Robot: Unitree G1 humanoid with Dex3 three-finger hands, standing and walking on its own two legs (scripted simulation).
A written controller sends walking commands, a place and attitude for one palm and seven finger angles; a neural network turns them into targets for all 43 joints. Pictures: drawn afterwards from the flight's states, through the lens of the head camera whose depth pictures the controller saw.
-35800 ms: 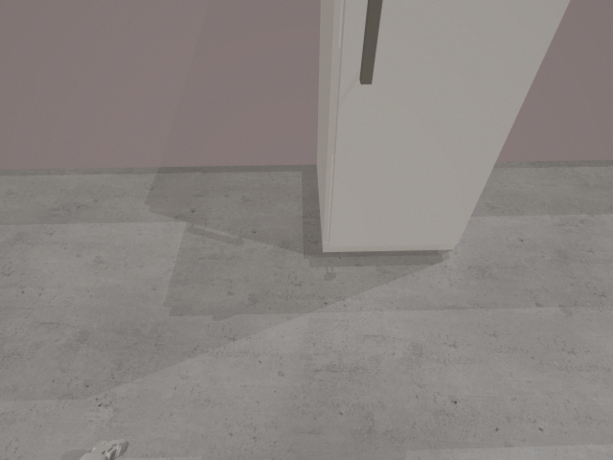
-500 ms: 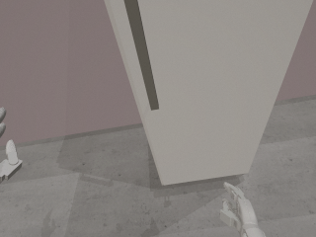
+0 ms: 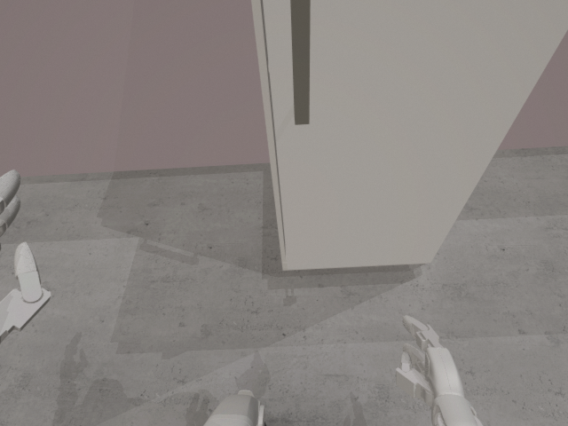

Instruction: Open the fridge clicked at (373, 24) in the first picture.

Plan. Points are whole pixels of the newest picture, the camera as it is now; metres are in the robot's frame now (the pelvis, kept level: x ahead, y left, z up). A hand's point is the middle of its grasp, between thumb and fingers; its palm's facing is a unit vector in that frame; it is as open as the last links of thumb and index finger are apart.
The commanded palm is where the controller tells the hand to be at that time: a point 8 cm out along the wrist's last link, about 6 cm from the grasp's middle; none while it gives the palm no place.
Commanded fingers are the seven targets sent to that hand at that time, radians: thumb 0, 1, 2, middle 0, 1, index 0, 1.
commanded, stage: step back with the hand held close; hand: left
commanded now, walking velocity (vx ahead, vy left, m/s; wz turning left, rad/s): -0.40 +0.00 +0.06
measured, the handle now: out of the picture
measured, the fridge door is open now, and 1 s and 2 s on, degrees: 0 0 0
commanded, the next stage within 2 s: stop stepping back and stand still in 0.12 s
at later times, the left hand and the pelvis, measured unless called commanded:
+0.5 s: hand out of the picture +0.03 +0.26 +0.18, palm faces +0.41 -0.81 -0.43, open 7.4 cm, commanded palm -0.02 +0.29 +0.19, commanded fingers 0.00 0.90 0.90 -0.20 -0.30 -0.20 -0.30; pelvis -0.15 +0.01 +0.01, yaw +1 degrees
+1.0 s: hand out of the picture +0.01 +0.28 +0.19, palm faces +0.41 -0.80 -0.44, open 7.4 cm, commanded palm -0.06 +0.32 +0.19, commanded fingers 0.00 0.90 0.90 -0.20 -0.30 -0.20 -0.30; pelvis -0.19 +0.04 +0.01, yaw +2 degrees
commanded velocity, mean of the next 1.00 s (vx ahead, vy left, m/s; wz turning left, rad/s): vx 0.09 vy -0.04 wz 0.01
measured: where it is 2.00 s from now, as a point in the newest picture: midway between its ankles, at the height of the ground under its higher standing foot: outside the picture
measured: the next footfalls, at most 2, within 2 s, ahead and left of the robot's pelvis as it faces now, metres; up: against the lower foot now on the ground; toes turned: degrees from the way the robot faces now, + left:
left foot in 0.22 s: -0.01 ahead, +0.12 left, +0.00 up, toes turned +2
right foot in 0.50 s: -0.18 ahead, -0.09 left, +0.00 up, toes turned -2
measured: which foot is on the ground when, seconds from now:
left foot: up 0.00-0.20, down 0.22-0.52, up 0.54-0.80, down 0.82-1.00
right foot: down 0.00-0.22, up 0.24-0.48, down 0.50-0.84, up 0.86-1.00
